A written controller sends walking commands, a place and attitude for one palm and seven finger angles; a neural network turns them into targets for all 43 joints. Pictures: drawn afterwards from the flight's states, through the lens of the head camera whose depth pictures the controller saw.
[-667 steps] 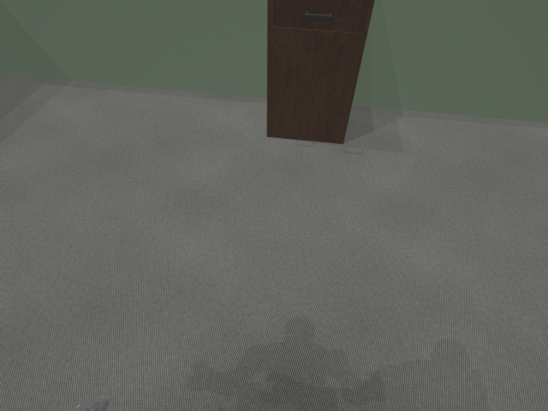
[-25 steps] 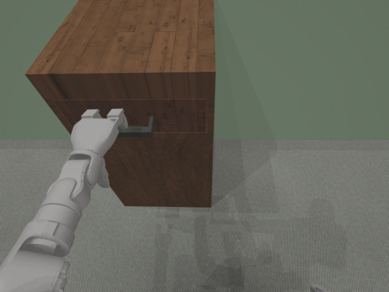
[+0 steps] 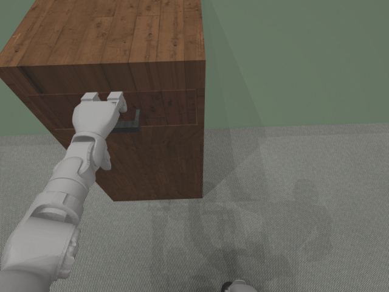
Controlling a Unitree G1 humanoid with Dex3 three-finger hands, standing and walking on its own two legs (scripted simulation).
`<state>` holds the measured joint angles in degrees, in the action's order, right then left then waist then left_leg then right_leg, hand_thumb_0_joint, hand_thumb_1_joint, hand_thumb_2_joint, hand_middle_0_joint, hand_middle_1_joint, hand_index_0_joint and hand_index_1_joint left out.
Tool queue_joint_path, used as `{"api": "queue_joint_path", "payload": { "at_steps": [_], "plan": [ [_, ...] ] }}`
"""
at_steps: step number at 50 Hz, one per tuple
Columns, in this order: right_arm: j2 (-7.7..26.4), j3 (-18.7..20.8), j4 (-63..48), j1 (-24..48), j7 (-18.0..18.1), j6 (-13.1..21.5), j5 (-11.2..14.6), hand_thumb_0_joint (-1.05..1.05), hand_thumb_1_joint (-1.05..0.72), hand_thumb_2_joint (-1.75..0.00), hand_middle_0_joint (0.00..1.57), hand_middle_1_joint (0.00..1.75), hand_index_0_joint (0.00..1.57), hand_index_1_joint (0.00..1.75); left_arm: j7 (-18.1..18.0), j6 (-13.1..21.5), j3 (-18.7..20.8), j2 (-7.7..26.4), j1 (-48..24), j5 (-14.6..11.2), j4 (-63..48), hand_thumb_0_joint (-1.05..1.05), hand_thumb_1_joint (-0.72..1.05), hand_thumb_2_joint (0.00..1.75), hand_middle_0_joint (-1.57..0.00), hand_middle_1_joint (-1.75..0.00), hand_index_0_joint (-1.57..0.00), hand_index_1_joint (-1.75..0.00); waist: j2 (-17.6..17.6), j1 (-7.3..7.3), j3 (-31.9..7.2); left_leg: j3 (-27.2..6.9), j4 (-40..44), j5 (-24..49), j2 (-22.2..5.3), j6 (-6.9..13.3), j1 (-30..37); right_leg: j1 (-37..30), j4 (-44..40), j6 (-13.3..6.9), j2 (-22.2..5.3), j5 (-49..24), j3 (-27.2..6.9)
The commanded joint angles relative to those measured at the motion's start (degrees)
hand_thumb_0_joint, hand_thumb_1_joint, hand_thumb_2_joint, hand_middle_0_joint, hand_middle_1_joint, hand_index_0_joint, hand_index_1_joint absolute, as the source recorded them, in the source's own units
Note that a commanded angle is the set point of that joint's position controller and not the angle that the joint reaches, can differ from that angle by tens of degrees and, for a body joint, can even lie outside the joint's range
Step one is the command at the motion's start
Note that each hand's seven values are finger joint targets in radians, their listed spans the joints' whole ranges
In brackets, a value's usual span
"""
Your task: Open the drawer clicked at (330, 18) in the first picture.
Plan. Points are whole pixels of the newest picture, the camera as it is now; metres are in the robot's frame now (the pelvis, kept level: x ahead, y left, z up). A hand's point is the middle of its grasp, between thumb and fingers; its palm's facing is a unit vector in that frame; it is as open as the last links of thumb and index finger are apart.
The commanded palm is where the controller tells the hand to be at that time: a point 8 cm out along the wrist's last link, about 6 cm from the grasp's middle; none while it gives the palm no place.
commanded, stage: move the hooked fingers above the handle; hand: left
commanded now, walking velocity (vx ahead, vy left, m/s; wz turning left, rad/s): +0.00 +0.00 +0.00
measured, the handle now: (117, 120) +0.54 +0.21 -0.03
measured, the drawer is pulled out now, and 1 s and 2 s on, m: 0.00 0.00 0.00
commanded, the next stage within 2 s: none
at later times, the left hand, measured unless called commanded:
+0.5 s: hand (103, 128) +0.47 +0.22 +0.02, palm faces -0.04 -0.02 -1.00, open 13.8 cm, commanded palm +0.45 +0.22 +0.08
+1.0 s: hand (103, 128) +0.47 +0.22 +0.02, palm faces -0.07 -0.02 -1.00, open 13.8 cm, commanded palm +0.45 +0.23 +0.08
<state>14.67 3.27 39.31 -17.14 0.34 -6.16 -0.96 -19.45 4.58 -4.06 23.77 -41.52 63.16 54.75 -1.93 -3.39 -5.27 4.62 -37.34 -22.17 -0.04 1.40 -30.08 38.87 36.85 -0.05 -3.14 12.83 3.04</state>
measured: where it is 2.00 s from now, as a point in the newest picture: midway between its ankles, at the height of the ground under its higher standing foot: outside the picture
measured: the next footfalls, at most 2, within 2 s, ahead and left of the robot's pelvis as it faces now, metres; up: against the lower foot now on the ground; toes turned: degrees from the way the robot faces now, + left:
none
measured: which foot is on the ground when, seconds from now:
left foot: down 0.00-1.00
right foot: down 0.00-1.00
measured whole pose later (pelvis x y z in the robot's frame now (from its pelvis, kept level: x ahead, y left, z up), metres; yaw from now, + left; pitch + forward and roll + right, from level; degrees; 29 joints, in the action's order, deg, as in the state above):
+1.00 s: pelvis +0.01 +0.00 +0.00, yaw -1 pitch +17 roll +0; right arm 15.1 2.7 38.4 -17.5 0.4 -7.4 -1.2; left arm -17.5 4.9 -1.5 26.3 -42.4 62.1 56.9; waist -2.3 -4.2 -6.1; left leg 5.0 -38.9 -23.6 -0.8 1.4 -32.4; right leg 41.3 37.9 0.0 -2.3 13.7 2.6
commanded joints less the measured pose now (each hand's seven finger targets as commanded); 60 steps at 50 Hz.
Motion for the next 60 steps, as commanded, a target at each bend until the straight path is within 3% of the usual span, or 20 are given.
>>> {"api": "queue_joint_path", "payload": {
  "at_steps": [1, 3, 5, 9, 11, 14, 19, 23, 27, 28, 31, 33, 38, 41, 45, 50, 53, 54, 58, 60],
  "plan": [
    [8.83, 2.97, -3.54, -4.97, 0.53, 1.23, -0.29, 0.0, -0.9, -0.9, 0.2, 0.3, 0.2, 0.3, -3.4, -1.67, 5.51, 15.28, -26.96, -0.07, -8.81, 0.0, -0.5, 0.3, -0.3, -1.2, -0.3, -1.2, -0.4, -0.45, -25.17, -3.4, 2.92, 25.39, 1.97, 0.07, 3.38, -19.25, 0.25, -2.33, 3.91, -16.49, -1.21],
    [8.84, 2.96, -3.44, -5.26, 0.5, 1.17, -0.2, 0.0, -0.9, -0.9, 0.2, 0.3, 0.2, 0.3, -2.98, -2.45, 3.77, 13.16, -28.35, -0.44, -6.48, 0.0, -0.5, 0.3, -0.3, -1.2, -0.3, -1.2, 1.39, -1.73, -23.93, -3.33, 2.8, 24.12, 2.0, 0.34, 2.14, -18.87, -0.23, -2.2, 3.99, -16.3, -1.12],
    [9.2, 2.9, -3.26, -5.71, 0.59, 1.04, -0.27, 0.0, -0.9, -0.9, 0.2, 0.3, 0.2, 0.3, -2.41, -2.76, 4.93, 15.0, -26.83, -0.43, -5.11, 0.0, -0.5, 0.3, -0.3, -1.2, -0.3, -1.2, 1.2, -1.08, -25.08, -3.01, 2.53, 24.35, 2.0, 0.42, 1.87, -19.49, 0.23, -2.08, 3.94, -16.94, -1.35],
    [9.62, 2.83, -2.96, -7.01, 0.86, 1.31, -0.17, 0.0, -0.9, -0.9, 0.2, 0.3, 0.2, 0.3, -1.15, -1.96, 3.34, 14.48, -30.89, -0.7, -4.15, 0.0, -0.5, 0.3, -0.3, -1.2, -0.3, -1.2, 1.56, -2.82, -23.63, -3.17, 1.94, 21.31, 1.97, 0.66, 0.08, -17.55, 0.17, -1.93, 3.91, -15.19, -1.61],
    [9.96, 2.6, -2.99, -7.34, 1.0, 1.24, -0.41, 0.0, -0.9, -0.9, 0.2, 0.3, 0.2, 0.3, -0.94, -1.28, 6.21, 18.33, -29.49, -0.54, -3.89, 0.0, -0.5, 0.3, -0.3, -1.2, -0.3, -1.2, 1.2, -1.72, -25.34, -3.09, 1.38, 22.12, 2.13, 0.81, -0.7, -18.61, 1.03, -2.01, 3.87, -16.14, -1.91],
    [9.56, 3.1, -3.34, -8.13, 0.78, 1.09, -0.85, 0.0, -0.9, -0.9, 0.2, 0.3, 0.2, 0.3, -1.18, 0.41, 6.57, 17.81, -28.71, -0.53, -6.99, 0.0, -0.5, 0.3, -0.3, -1.2, -0.3, -1.2, -1.17, -0.99, -29.84, -3.42, 0.26, 27.86, 1.7, 0.45, 1.42, -19.36, 2.28, -2.04, 3.85, -19.48, -1.95],
    [9.65, 3.35, -3.36, -7.81, 0.04, 0.33, -0.76, 0.0, -0.9, -0.9, 0.2, 0.3, 0.2, 0.3, -2.02, 0.33, 7.88, 17.96, -23.26, -1.03, -8.37, 0.0, -0.5, 0.3, -0.3, -1.2, -0.3, -1.2, -0.86, 0.27, -28.96, -3.25, 0.3, 31.64, 1.11, 0.28, 1.42, -19.94, 2.22, -1.99, 3.83, -21.32, -1.73],
    [9.68, 3.62, -3.08, -6.95, 0.05, 0.04, -0.47, 0.0, -0.9, -0.9, 0.2, 0.3, 0.2, 0.3, -2.45, 0.1, 6.9, 16.81, -24.79, -1.09, -10.29, 0.0, -0.5, 0.3, -0.3, -1.2, -0.3, -1.2, 1.0, -0.97, -26.34, -3.28, 1.14, 28.78, 0.95, 0.5, 1.85, -19.27, 0.84, -1.97, 3.96, -19.29, -1.4],
    [9.29, 3.76, -2.62, -7.04, 0.35, 0.06, -0.38, 0.0, -0.9, -0.9, 0.2, 0.3, 0.2, 0.3, -2.46, 0.5, 3.96, 13.73, -27.13, -0.93, -11.03, 0.0, -0.5, 0.3, -0.3, -1.2, -0.3, -1.2, -1.23, -1.71, -25.5, -4.19, 1.6, 28.1, 0.85, 0.05, 5.09, -16.58, 0.09, -2.06, 4.08, -16.14, -0.91],
    [9.25, 3.71, -2.55, -6.95, 0.45, 0.12, -0.44, 0.0, -0.9, -0.9, 0.2, 0.3, 0.2, 0.3, -2.55, 0.72, 2.47, 12.26, -29.39, -1.18, -11.56, 0.0, -0.5, 0.3, -0.3, -1.2, -0.3, -1.2, -1.54, -2.89, -25.23, -4.52, 1.46, 27.88, 0.77, -0.01, 6.07, -15.28, -0.17, -2.05, 4.15, -15.45, -0.79],
    [9.37, 3.38, -1.72, -7.12, 0.58, 0.29, -0.55, 0.0, -0.9, -0.9, 0.2, 0.3, 0.2, 0.3, -3.19, 0.32, 3.98, 14.4, -30.49, -0.8, -9.07, 0.0, -0.5, 0.3, -0.3, -1.2, -0.3, -1.2, -1.45, -2.59, -24.64, -4.57, 1.7, 25.62, 1.17, -0.07, 5.19, -15.26, -0.07, -2.16, 4.1, -14.25, -0.78],
    [9.19, 3.14, -1.86, -6.84, 0.63, 0.38, -0.63, 0.0, -0.9, -0.9, 0.2, 0.3, 0.2, 0.3, -3.52, -0.16, 2.82, 13.09, -32.53, -0.56, -8.36, 0.0, -0.5, 0.3, -0.3, -1.2, -0.3, -1.2, -1.62, -3.21, -24.49, -4.74, 1.56, 25.72, 1.26, -0.14, 5.07, -14.65, 0.0, -2.26, 4.07, -14.24, -0.61],
    [9.4, 2.57, -2.62, -6.28, 0.26, 0.04, -0.68, 0.0, -0.9, -0.9, 0.2, 0.3, 0.2, 0.3, -2.85, -2.23, 4.85, 14.74, -27.86, -0.95, -4.13, 0.0, -0.5, 0.3, -0.3, -1.2, -0.3, -1.2, 0.46, -1.44, -26.06, -3.83, 1.47, 27.68, 1.56, -0.05, 2.49, -18.56, 0.95, -2.13, 4.01, -17.98, -0.89],
    [9.53, 2.18, -3.38, -5.71, 0.36, -0.21, -0.32, 0.0, -0.9, -0.9, 0.2, 0.3, 0.2, 0.3, -1.45, -2.99, 5.28, 16.03, -24.65, -1.01, -2.8, 0.0, -0.5, 0.3, -0.3, -1.2, -0.3, -1.2, 2.3, -0.59, -24.29, -2.64, 2.09, 24.83, 1.77, 0.4, -0.56, -20.84, 0.74, -1.93, 3.84, -18.93, -1.38],
    [9.35, 2.47, -4.67, -5.45, 0.94, -0.21, -0.18, 0.0, -0.9, -0.9, 0.2, 0.3, 0.2, 0.3, 0.05, -1.08, 5.97, 16.85, -22.28, -1.16, -6.64, 0.0, -0.5, 0.3, -0.3, -1.2, -0.3, -1.2, 2.07, 0.14, -25.75, -2.07, 2.08, 25.31, 1.81, 0.75, -0.76, -23.03, 0.81, -1.83, 3.57, -20.98, -1.98],
    [9.34, 2.85, -4.02, -5.9, 1.28, 0.03, -0.22, 0.0, -0.9, -0.9, 0.2, 0.3, 0.2, 0.3, -0.65, 1.9, 6.58, 17.76, -23.69, -1.31, -9.62, 0.0, -0.5, 0.3, -0.3, -1.2, -0.3, -1.2, 1.83, -0.94, -23.95, -2.47, 1.82, 23.32, 1.82, 0.81, -0.52, -20.91, 0.43, -1.8, 3.59, -18.76, -2.02],
    [9.2, 3.36, -3.19, -6.66, 1.35, 0.46, -0.66, 0.0, -0.9, -0.9, 0.2, 0.3, 0.2, 0.3, -2.23, 3.1, 5.82, 17.3, -29.6, -0.66, -12.96, 0.0, -0.5, 0.3, -0.3, -1.2, -0.3, -1.2, -0.97, -2.51, -26.52, -3.31, 0.72, 25.22, 1.71, 0.61, 2.68, -18.41, 0.67, -1.96, 3.69, -18.0, -1.8],
    [9.19, 3.43, -2.66, -7.05, 1.21, 0.43, -0.68, 0.0, -0.9, -0.9, 0.2, 0.3, 0.2, 0.3, -2.63, 3.05, 6.26, 17.81, -28.78, -0.6, -12.5, 0.0, -0.5, 0.3, -0.3, -1.2, -0.3, -1.2, -2.63, -1.77, -28.04, -3.4, 0.52, 25.98, 1.77, 0.35, 3.5, -18.18, 1.02, -2.0, 3.67, -17.55, -1.72],
    [9.29, 3.52, -1.2, -7.8, 0.95, 0.8, -0.76, 0.0, -0.9, -0.9, 0.2, 0.3, 0.2, 0.3, -3.33, 1.74, 2.69, 13.35, -32.89, -1.27, -8.64, 0.0, -0.5, 0.3, -0.3, -1.2, -0.3, -1.2, -1.52, -4.29, -25.52, -4.3, 0.19, 24.77, 1.62, 0.11, 4.1, -14.38, 0.32, -2.01, 4.04, -15.14, -0.95],
    [9.43, 3.36, -0.89, -8.09, 0.73, 0.68, -0.78, 0.0, -0.9, -0.9, 0.2, 0.3, 0.2, 0.3, -3.16, 0.71, 2.85, 13.58, -31.96, -1.33, -6.52, 0.0, -0.5, 0.3, -0.3, -1.2, -0.3, -1.2, -2.16, -3.55, -26.17, -4.42, 0.43, 25.39, 1.65, -0.09, 4.31, -14.71, 0.52, -2.05, 4.07, -15.23, -0.84]
  ]
}}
